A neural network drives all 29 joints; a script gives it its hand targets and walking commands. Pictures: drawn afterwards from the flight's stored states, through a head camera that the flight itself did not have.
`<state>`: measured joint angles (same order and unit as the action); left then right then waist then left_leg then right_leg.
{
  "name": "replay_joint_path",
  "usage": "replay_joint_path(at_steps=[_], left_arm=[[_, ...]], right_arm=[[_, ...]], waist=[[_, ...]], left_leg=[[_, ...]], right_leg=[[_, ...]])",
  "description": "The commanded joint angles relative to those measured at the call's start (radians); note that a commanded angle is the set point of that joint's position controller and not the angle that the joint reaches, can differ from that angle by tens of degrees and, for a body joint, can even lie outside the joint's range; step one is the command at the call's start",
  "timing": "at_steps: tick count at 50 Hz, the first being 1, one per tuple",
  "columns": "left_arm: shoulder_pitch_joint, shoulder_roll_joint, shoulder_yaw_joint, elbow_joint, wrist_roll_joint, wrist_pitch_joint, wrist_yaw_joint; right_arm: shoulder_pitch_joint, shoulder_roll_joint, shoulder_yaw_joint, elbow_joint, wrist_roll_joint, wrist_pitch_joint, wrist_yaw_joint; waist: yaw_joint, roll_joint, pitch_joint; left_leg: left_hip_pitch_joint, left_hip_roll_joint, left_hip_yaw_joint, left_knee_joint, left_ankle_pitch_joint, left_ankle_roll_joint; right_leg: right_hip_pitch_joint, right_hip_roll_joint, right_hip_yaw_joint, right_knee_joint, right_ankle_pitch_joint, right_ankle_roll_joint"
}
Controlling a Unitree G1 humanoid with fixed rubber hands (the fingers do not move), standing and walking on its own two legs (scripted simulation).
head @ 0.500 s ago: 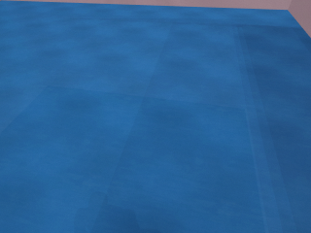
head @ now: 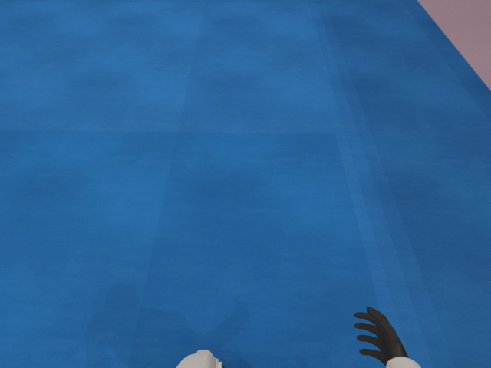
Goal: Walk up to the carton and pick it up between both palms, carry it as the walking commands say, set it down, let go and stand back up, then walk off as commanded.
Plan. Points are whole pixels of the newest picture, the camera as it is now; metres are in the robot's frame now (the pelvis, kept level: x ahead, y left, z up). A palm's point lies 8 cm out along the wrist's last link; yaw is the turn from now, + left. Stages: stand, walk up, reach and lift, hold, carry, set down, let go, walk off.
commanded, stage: walk off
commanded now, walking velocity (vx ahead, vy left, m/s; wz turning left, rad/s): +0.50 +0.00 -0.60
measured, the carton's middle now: out of the picture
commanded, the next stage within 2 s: stand in 1.40 s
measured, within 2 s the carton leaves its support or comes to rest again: neither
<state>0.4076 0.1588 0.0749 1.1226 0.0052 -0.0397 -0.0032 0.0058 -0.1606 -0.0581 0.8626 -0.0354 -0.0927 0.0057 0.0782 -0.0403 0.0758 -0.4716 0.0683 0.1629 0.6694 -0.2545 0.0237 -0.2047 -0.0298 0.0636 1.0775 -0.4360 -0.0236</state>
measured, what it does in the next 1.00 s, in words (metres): walks ahead, turning right: right foot, then left foot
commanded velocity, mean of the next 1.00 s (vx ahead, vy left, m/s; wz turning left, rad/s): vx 0.50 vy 0.00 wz -0.60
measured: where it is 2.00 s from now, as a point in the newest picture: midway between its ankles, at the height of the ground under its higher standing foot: (355, 198)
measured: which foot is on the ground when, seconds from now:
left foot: down 0.00-0.38, up 0.40-0.68, down 0.70-1.00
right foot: up 0.00-0.34, down 0.36-0.72, up 0.74-1.00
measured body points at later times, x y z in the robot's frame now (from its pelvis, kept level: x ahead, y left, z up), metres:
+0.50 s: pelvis +0.29 -0.05 +0.01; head +0.35 -0.08 +0.46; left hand +0.49 +0.14 -0.13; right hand +0.23 -0.30 -0.14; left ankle +0.23 +0.11 -0.61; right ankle +0.28 -0.14 -0.71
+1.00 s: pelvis +0.61 -0.12 +0.02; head +0.65 -0.14 +0.47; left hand +0.87 +0.00 -0.11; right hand +0.44 -0.30 -0.12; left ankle +0.58 +0.03 -0.71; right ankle +0.57 -0.25 -0.66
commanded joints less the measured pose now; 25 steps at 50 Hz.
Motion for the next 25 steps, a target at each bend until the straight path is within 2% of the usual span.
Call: replay_joint_path(at_steps=[1,2,3,4,6,7,8,9,10,11,13,14,15,16,17,18,19,20,21,22,24,25], left_arm=[[-0.115,0.055,0.019,-0.136,0.017,-0.028,-0.013],[-0.121,0.053,0.024,-0.148,0.022,-0.023,-0.017],[-0.123,0.042,0.023,-0.149,0.024,-0.009,-0.020],[-0.138,0.017,0.017,-0.168,0.023,0.002,-0.024],[-0.201,-0.008,0.013,-0.208,0.023,0.023,-0.031],[-0.246,0.000,0.012,-0.236,0.020,0.030,-0.037],[-0.274,0.006,0.011,-0.253,0.022,0.036,-0.044],[-0.293,-0.002,0.006,-0.269,0.026,0.040,-0.053],[-0.307,0.010,0.005,-0.272,0.024,0.045,-0.064],[-0.335,0.017,0.005,-0.284,0.027,0.046,-0.078],[-0.377,0.032,0.008,-0.297,0.031,0.043,-0.089],[-0.367,0.052,0.012,-0.293,0.035,0.042,-0.088],[-0.376,0.063,0.013,-0.293,0.043,0.037,-0.086],[-0.338,0.079,0.021,-0.279,0.045,0.035,-0.079],[-0.249,0.107,0.031,-0.254,0.048,0.027,-0.070],[-0.097,0.156,0.052,-0.207,0.055,0.017,-0.050],[0.059,0.331,0.092,-0.185,0.055,0.015,-0.026],[0.107,0.358,0.098,-0.180,0.020,0.025,-0.003],[0.057,0.358,0.095,-0.178,0.017,0.028,0.016],[-0.021,0.308,0.081,-0.187,0.030,0.024,0.026],[-0.170,0.250,0.057,-0.214,0.025,0.008,0.026],[-0.189,0.234,0.051,-0.224,0.024,-0.001,0.023]], right_arm=[[0.270,-0.148,-0.054,0.051,-0.007,0.001,-0.023],[0.260,-0.115,-0.042,0.062,-0.009,-0.008,-0.029],[0.264,-0.088,-0.034,0.078,-0.010,-0.017,-0.031],[0.288,-0.083,-0.031,0.093,-0.006,-0.024,-0.032],[0.304,-0.070,-0.024,0.110,-0.005,-0.042,-0.029],[0.289,-0.093,-0.027,0.106,-0.007,-0.050,-0.026],[0.300,-0.098,-0.029,0.107,-0.009,-0.054,-0.023],[0.291,-0.095,-0.025,0.110,-0.005,-0.059,-0.024],[0.276,-0.121,-0.030,0.098,-0.002,-0.058,-0.021],[0.283,-0.122,-0.030,0.103,0.004,-0.054,-0.017],[0.340,-0.149,-0.035,0.120,0.007,-0.042,-0.013],[0.331,-0.161,-0.038,0.119,0.007,-0.037,-0.011],[0.353,-0.180,-0.043,0.125,0.009,-0.026,-0.010],[0.359,-0.206,-0.051,0.129,0.011,-0.019,-0.007],[0.368,-0.214,-0.049,0.130,0.020,-0.012,-0.006],[0.371,-0.219,-0.045,0.124,0.026,-0.001,0.000],[0.360,-0.126,-0.008,0.034,0.041,-0.003,0.007],[0.239,-0.154,-0.009,-0.026,0.026,-0.007,0.013],[0.142,-0.196,-0.021,-0.062,0.022,-0.018,0.015],[0.168,-0.179,-0.013,-0.046,0.030,-0.028,0.019],[0.253,-0.167,-0.023,-0.004,0.010,-0.016,0.012],[0.286,-0.162,-0.024,0.000,0.002,0.000,0.013]], waist=[[-0.143,0.122,-0.155],[-0.119,0.157,-0.132],[-0.100,0.145,-0.114],[-0.095,0.180,-0.087],[-0.084,0.166,-0.035],[-0.079,0.136,-0.020],[-0.081,0.124,-0.021],[-0.069,0.122,-0.008],[-0.060,0.131,-0.015],[-0.065,0.135,-0.001],[-0.080,0.130,0.010],[-0.064,0.119,0.009],[-0.074,0.123,0.003],[-0.047,0.108,-0.035],[-0.001,0.084,-0.106],[0.075,0.052,-0.186],[0.126,-0.212,-0.315],[0.142,-0.232,-0.381],[0.124,-0.147,-0.297],[0.061,-0.038,-0.211],[-0.046,0.030,-0.112],[-0.070,0.006,-0.111]], left_leg=[[0.432,0.371,-0.495,-0.457,-0.282,0.082],[0.368,0.357,-0.388,-0.450,-0.150,0.071],[0.328,0.345,-0.322,-0.453,-0.106,0.064],[0.308,0.333,-0.270,-0.470,-0.079,0.059],[0.296,0.342,-0.198,-0.498,0.011,0.059],[0.285,0.362,-0.169,-0.507,0.061,0.067],[0.294,0.354,-0.124,-0.513,0.074,0.070],[0.285,0.341,-0.076,-0.516,0.103,0.066],[0.248,0.308,-0.006,-0.510,0.096,0.052],[0.242,0.288,0.027,-0.509,0.118,0.044],[0.283,0.291,0.058,-0.489,0.182,0.034],[0.316,0.289,0.067,-0.455,0.211,0.026],[0.347,0.286,0.091,-0.396,0.341,0.021],[0.384,0.287,0.120,-0.284,0.523,0.019],[0.376,0.277,0.154,-0.109,0.688,0.010],[0.275,0.242,0.189,0.153,0.695,-0.019],[-0.164,0.112,0.217,0.579,0.313,-0.117],[-0.358,0.021,0.018,0.800,-0.254,-0.123],[-0.431,0.107,-0.096,0.834,-0.201,-0.101],[-0.399,0.145,-0.123,0.762,-0.109,-0.093],[-0.225,0.177,-0.146,0.582,-0.082,-0.095],[-0.159,0.166,-0.137,0.546,-0.095,-0.105]], right_leg=[[-0.454,-0.098,-0.026,0.294,0.114,-0.023],[-0.426,-0.122,-0.021,0.262,0.139,-0.019],[-0.402,-0.134,-0.025,0.239,0.143,-0.019],[-0.408,-0.135,-0.040,0.195,0.147,-0.011],[-0.445,-0.146,-0.039,0.110,0.172,-0.005],[-0.454,-0.154,-0.041,0.029,0.164,0.003],[-0.442,-0.152,-0.052,-0.049,0.184,0.005],[-0.400,-0.154,-0.061,-0.165,0.211,0.005],[-0.321,-0.131,-0.100,-0.247,0.248,0.002],[-0.281,-0.100,-0.146,-0.308,0.264,0.001],[-0.246,-0.068,-0.194,-0.373,0.294,-0.014],[-0.234,-0.057,-0.193,-0.403,0.281,-0.026],[-0.206,-0.026,-0.231,-0.424,0.232,-0.032],[-0.147,-0.003,-0.238,-0.442,0.217,-0.050],[-0.005,0.039,-0.253,-0.484,0.211,-0.073],[0.215,0.076,-0.248,-0.538,0.188,-0.112],[0.573,-0.239,0.200,-0.608,0.108,-0.256],[0.604,-0.398,0.543,-0.816,0.173,-0.319],[0.559,-0.400,0.471,-0.811,0.228,-0.306],[0.448,-0.363,0.370,-0.790,0.272,-0.264],[0.179,-0.280,0.210,-0.813,0.367,-0.204],[0.121,-0.257,0.176,-0.812,0.435,-0.210]])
